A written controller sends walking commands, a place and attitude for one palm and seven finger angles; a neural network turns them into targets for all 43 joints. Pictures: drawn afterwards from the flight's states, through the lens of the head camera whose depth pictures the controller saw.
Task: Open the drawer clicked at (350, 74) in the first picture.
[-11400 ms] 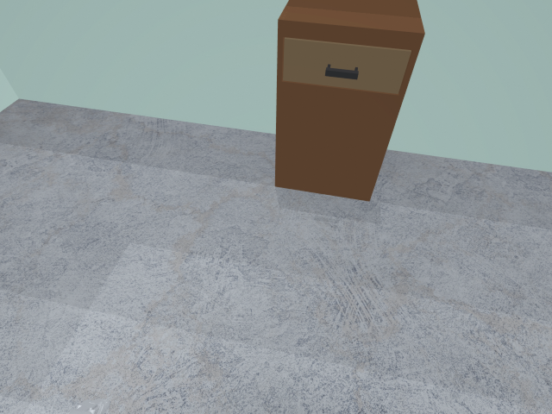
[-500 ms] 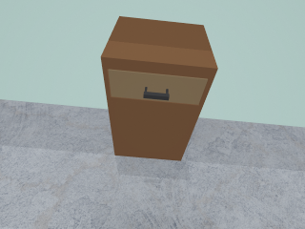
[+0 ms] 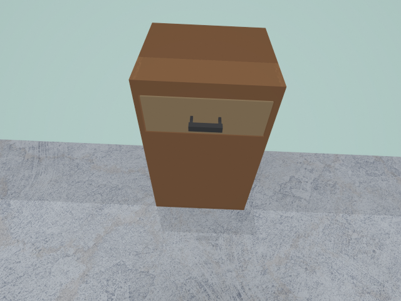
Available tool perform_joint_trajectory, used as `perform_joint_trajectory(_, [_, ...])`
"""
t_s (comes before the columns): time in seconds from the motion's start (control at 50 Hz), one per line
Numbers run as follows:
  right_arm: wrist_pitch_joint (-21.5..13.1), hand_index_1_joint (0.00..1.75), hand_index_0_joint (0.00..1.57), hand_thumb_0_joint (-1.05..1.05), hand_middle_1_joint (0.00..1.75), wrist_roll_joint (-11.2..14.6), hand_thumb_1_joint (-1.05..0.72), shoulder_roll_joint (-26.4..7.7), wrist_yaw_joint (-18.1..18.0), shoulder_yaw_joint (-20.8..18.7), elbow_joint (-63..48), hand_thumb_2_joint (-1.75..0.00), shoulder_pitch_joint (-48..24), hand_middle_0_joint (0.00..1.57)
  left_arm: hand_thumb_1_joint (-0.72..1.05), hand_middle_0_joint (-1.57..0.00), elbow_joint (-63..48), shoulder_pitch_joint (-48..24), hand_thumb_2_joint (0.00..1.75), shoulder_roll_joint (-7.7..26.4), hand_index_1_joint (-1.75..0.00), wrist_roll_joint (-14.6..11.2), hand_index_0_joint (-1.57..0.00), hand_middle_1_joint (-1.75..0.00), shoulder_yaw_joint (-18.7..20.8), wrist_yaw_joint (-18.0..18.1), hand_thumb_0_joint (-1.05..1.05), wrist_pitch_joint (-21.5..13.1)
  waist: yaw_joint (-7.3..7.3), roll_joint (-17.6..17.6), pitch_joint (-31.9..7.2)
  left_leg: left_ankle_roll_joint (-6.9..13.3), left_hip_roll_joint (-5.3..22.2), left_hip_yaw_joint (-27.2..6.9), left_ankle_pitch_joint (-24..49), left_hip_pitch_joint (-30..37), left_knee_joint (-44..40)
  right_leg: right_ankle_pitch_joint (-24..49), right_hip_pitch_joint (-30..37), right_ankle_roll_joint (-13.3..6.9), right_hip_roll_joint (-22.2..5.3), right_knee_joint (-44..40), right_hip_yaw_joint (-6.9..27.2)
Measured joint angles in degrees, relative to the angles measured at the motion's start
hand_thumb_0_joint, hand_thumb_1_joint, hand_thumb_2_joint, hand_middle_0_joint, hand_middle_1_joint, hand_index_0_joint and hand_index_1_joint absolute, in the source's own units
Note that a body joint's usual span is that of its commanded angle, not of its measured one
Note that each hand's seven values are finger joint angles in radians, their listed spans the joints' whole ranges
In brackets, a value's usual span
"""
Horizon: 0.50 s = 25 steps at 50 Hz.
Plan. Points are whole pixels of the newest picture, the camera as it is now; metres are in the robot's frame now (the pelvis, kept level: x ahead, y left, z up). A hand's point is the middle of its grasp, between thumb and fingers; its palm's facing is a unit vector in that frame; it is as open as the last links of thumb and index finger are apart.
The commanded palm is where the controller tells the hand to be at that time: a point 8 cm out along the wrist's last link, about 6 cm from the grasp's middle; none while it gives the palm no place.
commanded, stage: look again from close up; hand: left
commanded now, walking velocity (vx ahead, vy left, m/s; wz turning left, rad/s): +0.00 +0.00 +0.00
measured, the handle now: (205, 123) +0.69 +0.02 -0.10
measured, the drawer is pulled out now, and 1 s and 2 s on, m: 0.00 0.00 0.00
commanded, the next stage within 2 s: shuffle to correct the standing spot in 0.24 s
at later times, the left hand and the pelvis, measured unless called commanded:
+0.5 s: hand out of the picture -0.04 +0.14 -0.18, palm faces +0.02 -0.99 -0.13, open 7.4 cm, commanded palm none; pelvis +0.01 -0.01 +0.00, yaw -1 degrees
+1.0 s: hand out of the picture +0.00 +0.06 -0.19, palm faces +0.08 -0.99 -0.08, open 7.4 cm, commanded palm none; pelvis +0.10 -0.07 -0.02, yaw +0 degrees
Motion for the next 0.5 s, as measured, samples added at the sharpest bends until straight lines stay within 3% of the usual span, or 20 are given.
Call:
perform_joint_trajectory(0.38, [-0.2, 0.30, 0.20, 0.01, 0.30, 0.0, -0.92, 0.2, 0.1, 0.1, 0.0, -0.90, 0.4, 0.20, 0.91, -0.20, 0.7, 1.3, 0.90, -1.3, -0.30, 0.1, -0.19, -0.30, -0.3, -0.1, 0.00, 0.0, 0.14, -0.2, -0.1, -0.1, 0.0, 0.1, 0.3, 0.5, -0.7, 0.1, 0.3, -0.1, 0.0, -0.4, 0.1])
perform_joint_trajectory(0.5, [0.3, 0.30, 0.20, 0.01, 0.30, -0.5, -0.92, 0.9, 0.2, -0.9, -0.6, -0.90, 1.3, 0.20, 0.91, -0.20, 0.6, 3.0, 0.90, -0.8, -0.30, 0.9, -0.19, -0.30, 0.5, -1.1, 0.00, 1.2, -0.16, -1.5, -1.1, -0.2, -0.1, 0.8, -1.8, -0.9, 2.0, -3.3, -2.6, -0.9, -0.4, 5.1, 0.6])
